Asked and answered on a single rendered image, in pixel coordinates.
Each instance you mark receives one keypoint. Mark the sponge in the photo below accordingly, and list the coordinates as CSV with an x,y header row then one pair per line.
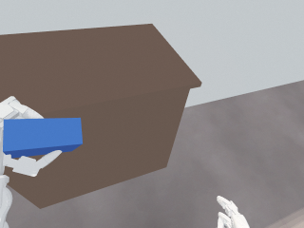
x,y
34,137

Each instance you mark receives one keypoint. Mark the table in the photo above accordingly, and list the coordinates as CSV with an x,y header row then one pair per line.
x,y
126,83

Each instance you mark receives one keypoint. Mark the robot right hand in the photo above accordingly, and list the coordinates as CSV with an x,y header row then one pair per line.
x,y
236,221

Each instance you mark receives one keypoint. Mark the robot left forearm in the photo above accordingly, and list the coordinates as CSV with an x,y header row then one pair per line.
x,y
5,200

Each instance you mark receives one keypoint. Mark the robot left hand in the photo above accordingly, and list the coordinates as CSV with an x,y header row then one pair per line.
x,y
11,109

